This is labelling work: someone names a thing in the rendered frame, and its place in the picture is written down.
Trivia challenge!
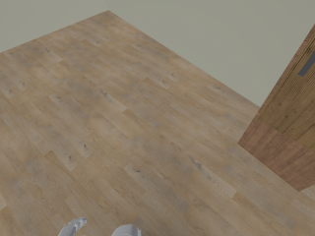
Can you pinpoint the handle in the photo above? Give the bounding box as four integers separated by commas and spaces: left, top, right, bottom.
297, 51, 315, 77

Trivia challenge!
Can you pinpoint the left robot thigh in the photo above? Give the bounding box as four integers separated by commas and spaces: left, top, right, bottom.
111, 224, 142, 236

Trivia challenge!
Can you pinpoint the robot left hand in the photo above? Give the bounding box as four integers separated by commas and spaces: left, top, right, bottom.
58, 217, 88, 236

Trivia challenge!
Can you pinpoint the cupboard door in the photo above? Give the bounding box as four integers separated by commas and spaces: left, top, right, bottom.
257, 32, 315, 152

